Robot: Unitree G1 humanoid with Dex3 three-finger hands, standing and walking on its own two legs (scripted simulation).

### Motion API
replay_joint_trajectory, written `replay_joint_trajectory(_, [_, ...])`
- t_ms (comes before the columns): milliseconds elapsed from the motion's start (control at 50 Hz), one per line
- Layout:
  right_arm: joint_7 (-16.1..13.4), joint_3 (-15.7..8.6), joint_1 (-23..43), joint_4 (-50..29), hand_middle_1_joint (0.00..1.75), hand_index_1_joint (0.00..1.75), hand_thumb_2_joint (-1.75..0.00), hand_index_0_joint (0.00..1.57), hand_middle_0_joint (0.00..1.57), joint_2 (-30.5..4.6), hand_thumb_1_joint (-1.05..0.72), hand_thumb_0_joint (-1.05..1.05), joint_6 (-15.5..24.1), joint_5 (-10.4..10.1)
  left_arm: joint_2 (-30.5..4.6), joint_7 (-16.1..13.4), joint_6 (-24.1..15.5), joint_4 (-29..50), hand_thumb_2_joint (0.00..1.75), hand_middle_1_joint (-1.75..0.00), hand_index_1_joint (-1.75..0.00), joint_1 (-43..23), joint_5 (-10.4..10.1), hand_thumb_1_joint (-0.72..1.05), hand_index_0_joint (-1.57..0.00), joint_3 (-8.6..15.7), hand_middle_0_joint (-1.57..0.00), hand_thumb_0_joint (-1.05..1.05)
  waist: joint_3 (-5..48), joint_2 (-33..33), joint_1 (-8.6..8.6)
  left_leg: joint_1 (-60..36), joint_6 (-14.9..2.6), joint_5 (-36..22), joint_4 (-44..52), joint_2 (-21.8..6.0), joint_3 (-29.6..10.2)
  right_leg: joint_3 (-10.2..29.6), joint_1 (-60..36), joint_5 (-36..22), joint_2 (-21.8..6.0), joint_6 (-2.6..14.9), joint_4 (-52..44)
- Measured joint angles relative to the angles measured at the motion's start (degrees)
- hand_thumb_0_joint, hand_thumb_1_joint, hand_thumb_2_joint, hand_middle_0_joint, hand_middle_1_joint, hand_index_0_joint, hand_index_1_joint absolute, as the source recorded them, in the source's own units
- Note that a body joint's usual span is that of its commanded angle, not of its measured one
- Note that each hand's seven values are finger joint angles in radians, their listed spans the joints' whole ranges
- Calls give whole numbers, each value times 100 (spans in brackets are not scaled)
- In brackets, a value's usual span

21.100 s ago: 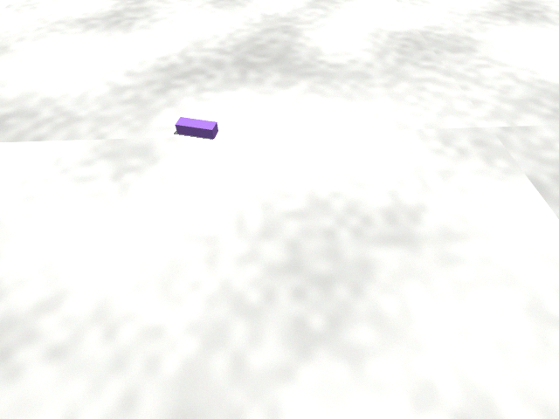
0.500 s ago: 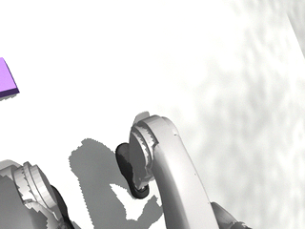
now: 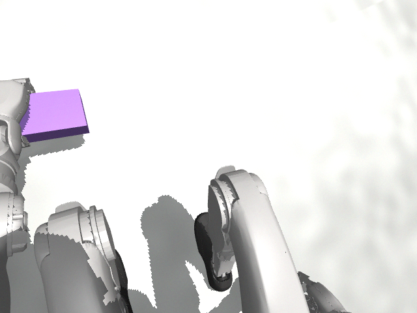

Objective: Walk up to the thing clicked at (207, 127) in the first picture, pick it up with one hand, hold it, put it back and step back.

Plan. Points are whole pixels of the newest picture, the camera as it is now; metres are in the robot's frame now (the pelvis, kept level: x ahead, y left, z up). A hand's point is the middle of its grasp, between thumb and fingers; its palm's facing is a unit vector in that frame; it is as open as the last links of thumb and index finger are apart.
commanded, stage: settle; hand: left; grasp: from above
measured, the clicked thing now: (21, 120) +0.49 +0.27 -0.22
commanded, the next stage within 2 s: lift in 0.18 s
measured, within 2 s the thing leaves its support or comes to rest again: neither
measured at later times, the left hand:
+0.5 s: hand out of the picture +0.46 +0.28 -0.13, palm faces -0.48 -0.07 -0.88, open 10.6 cm
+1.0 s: hand out of the picture +0.38 +0.30 +0.02, palm faces -0.47 -0.09 -0.88, open 10.6 cm
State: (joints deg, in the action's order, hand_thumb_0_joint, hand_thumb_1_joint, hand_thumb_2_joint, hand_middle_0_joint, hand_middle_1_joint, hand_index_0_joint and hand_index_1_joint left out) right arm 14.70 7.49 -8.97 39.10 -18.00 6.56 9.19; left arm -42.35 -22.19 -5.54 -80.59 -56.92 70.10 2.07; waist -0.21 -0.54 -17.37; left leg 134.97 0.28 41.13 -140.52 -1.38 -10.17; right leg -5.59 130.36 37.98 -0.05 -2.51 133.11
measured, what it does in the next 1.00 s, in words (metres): rises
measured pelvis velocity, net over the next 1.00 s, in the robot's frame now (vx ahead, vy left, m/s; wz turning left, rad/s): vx -0.01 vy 0.00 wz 0.12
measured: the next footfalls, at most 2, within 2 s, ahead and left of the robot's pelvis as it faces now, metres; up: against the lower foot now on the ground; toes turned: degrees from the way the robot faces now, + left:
none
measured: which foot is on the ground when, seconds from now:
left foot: down 0.00-1.00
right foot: down 0.00-1.00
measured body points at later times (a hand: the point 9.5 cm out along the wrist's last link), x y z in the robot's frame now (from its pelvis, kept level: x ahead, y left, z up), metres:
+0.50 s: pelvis -0.01 +0.00 +0.02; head +0.23 +0.07 +0.40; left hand +0.48 +0.28 -0.08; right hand +0.04 -0.28 -0.08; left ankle +0.06 +0.13 -0.29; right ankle +0.11 -0.13 -0.29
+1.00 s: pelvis -0.01 +0.00 +0.13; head +0.18 +0.05 +0.54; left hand +0.40 +0.30 +0.07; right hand +0.12 -0.26 +0.01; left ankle +0.06 +0.13 -0.29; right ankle +0.11 -0.13 -0.29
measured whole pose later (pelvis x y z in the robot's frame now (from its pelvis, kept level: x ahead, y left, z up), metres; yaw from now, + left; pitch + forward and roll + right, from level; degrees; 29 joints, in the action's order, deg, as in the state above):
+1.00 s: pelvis -0.01 +0.00 +0.13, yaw +7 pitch +34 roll -5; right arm 2.6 -0.8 -9.7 36.3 -15.7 -3.4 0.6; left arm -33.0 -3.9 -4.1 -48.7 -36.0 60.2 -3.8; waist 9.6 2.8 -7.7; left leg 112.3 -0.7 37.1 -115.4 -1.2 -3.7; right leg -1.5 109.6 35.8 -1.9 -2.4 111.7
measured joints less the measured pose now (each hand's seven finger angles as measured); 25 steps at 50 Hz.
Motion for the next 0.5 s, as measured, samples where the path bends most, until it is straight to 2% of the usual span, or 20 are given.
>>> replay_joint_trajectory(180, [-324, -108, 81, -68, 30, 29, -90, 20, 20, 74, -91, 0, -290, -94, 118, 495, -156, 73, 58, -68, -64, -112, -32, -8, -62, -55, -60, 0, 68, 104, 109, -168, 23, -128, 237, 26, 130, 98, -110, -56, -52, 44, -113])
replay_joint_trajectory(360, [-590, -200, -114, -61, 30, 29, -90, 20, 20, 84, -91, 0, -499, -146, 112, 652, -294, 311, 58, -68, -63, -92, 7, -9, -63, -54, -60, 0, 113, 121, 148, -238, 23, -224, 385, 40, 200, 150, -160, -117, -76, 57, -208])
replay_joint_trajectory(500, [-721, -328, -297, -9, 30, 29, -90, 20, 20, 138, -92, 0, -680, -302, 277, 946, -118, 711, 57, -68, -63, 162, -214, -8, -62, -99, -59, 0, 300, 183, 230, -370, -13, -254, 612, 31, 294, 216, -274, -127, -88, 40, -395])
